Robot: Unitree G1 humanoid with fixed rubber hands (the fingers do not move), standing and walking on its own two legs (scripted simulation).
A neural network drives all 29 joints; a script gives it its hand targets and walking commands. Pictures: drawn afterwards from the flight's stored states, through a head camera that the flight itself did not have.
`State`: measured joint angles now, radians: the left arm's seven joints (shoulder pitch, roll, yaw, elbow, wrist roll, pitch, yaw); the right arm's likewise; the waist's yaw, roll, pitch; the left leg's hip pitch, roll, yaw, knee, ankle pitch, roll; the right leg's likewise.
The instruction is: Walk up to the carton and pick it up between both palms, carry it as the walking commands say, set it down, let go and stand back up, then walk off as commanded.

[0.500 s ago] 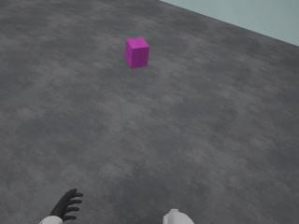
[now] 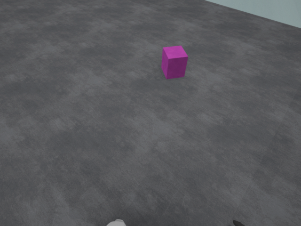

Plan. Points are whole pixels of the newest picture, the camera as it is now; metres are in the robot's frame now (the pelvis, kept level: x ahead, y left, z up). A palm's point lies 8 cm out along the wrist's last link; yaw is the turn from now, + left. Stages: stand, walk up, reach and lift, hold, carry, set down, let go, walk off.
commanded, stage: walk up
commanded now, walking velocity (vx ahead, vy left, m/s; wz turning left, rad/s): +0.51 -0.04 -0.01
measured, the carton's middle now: (173, 62) +1.73 -0.12 -0.65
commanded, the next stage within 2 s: none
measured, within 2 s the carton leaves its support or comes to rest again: neither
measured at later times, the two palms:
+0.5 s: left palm (94, 153) +0.36 +0.22 -0.11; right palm out of the picture +0.14 -0.28 -0.11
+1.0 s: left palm (100, 167) +0.30 +0.19 -0.09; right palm (238, 138) +0.48 -0.31 -0.13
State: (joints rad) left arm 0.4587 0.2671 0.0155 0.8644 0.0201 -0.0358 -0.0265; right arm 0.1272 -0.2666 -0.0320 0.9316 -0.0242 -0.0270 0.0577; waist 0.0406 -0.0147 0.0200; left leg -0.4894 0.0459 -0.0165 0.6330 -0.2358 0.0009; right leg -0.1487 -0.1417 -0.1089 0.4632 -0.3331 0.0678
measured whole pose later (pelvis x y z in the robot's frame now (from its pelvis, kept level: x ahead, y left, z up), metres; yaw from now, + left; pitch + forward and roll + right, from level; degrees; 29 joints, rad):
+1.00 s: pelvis +0.37 -0.07 +0.01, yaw +1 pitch +0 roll +4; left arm 0.51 0.22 0.02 0.94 0.02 -0.05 -0.02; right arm 0.14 -0.26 -0.03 0.96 -0.03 0.00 0.05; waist 0.03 0.02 0.02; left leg -0.49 0.07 0.00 0.79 -0.14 -0.06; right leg -0.10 -0.07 -0.10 0.36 -0.28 -0.02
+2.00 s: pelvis +0.75 -0.11 +0.01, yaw -1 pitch -2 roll +4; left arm 0.52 0.19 0.01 1.03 0.02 -0.07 -0.01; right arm 0.13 -0.25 -0.03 0.99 -0.03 -0.01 0.05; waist 0.05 0.02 0.03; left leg -0.50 0.07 0.04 0.94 -0.19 -0.07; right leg -0.09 -0.09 -0.10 0.39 -0.27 -0.01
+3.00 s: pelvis +1.09 -0.12 +0.01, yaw -1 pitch +0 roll +3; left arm 0.42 0.22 0.01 1.00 0.02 -0.08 0.00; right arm 0.15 -0.24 -0.03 1.00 -0.03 -0.01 0.03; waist 0.03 0.03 0.02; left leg -0.50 0.08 0.06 1.02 -0.28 -0.06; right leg -0.14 -0.10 -0.10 0.43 -0.29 0.00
